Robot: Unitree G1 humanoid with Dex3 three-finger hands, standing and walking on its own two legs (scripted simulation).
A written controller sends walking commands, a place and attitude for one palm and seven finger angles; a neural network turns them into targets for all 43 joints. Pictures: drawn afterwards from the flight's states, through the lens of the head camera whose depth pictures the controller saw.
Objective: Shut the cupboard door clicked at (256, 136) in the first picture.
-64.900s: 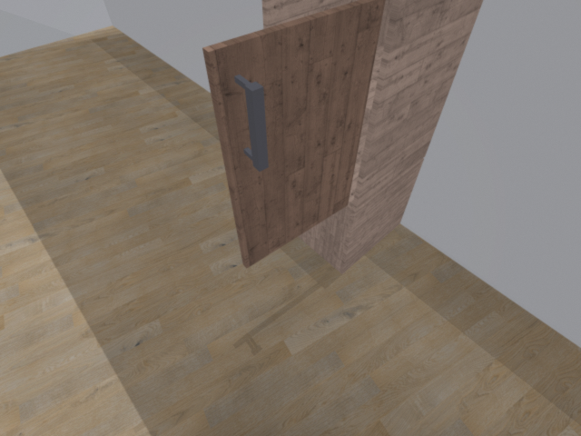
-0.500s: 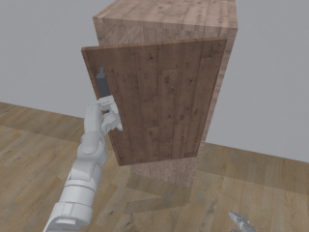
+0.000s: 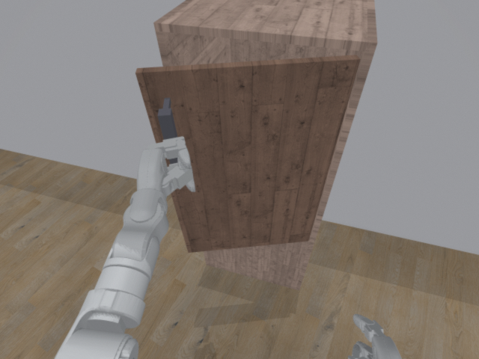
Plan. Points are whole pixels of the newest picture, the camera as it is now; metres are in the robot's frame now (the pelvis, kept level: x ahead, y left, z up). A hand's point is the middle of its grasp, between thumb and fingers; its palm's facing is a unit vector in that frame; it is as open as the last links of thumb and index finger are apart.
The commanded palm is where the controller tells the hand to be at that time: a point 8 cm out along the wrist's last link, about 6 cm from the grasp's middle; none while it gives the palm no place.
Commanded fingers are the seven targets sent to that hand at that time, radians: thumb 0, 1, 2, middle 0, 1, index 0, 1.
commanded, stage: push the door shut along its arc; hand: left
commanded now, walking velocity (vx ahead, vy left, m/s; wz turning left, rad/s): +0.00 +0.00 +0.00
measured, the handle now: (174, 142) +0.47 +0.16 +0.13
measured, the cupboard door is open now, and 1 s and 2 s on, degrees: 22 7 0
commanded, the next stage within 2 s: pull the fist back off the door in 1.64 s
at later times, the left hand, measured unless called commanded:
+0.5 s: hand (194, 147) +0.45 +0.11 +0.13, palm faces -0.03 -1.00 -0.02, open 3.1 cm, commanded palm +0.44 +0.15 +0.13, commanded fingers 0.00 0.90 0.90 -1.30 -1.50 -1.30 -1.50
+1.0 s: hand (217, 127) +0.51 +0.07 +0.13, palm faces -0.19 -0.98 -0.01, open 3.1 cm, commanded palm +0.51 +0.13 +0.13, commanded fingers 0.00 0.90 0.90 -1.30 -1.50 -1.30 -1.50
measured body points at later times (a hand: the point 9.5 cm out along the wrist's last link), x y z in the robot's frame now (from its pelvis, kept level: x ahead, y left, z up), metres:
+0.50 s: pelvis -0.01 +0.01 -0.01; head +0.03 +0.00 +0.44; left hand +0.45 +0.17 +0.13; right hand +0.05 -0.25 -0.13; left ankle +0.04 +0.13 -0.73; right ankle -0.03 -0.09 -0.73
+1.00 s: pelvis -0.01 +0.02 -0.02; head +0.07 +0.02 +0.42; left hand +0.52 +0.13 +0.14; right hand -0.02 -0.25 -0.14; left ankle +0.04 +0.13 -0.73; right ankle -0.03 -0.09 -0.73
